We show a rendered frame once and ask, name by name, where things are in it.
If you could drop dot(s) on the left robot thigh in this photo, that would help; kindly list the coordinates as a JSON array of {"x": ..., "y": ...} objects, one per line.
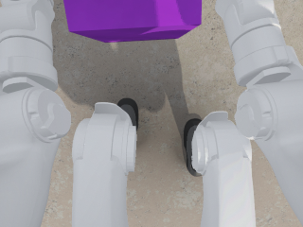
[{"x": 100, "y": 175}]

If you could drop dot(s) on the right robot upper arm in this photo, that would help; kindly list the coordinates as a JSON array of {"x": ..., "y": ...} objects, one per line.
[{"x": 272, "y": 115}]

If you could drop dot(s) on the left robot forearm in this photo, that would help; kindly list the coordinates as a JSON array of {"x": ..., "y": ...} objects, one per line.
[{"x": 26, "y": 45}]

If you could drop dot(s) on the right robot forearm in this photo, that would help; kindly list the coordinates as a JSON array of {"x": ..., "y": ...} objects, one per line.
[{"x": 257, "y": 43}]

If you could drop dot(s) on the left robot upper arm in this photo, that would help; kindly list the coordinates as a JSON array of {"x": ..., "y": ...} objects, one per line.
[{"x": 32, "y": 123}]

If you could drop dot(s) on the carton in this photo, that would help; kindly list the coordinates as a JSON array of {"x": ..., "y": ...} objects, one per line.
[{"x": 115, "y": 21}]

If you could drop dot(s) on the left robot foot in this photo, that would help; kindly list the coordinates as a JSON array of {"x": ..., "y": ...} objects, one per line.
[{"x": 130, "y": 107}]

